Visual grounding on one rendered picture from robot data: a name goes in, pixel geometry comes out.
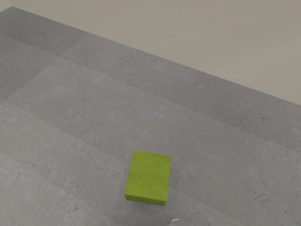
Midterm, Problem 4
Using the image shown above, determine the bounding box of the carton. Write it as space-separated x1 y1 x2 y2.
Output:
124 151 171 206

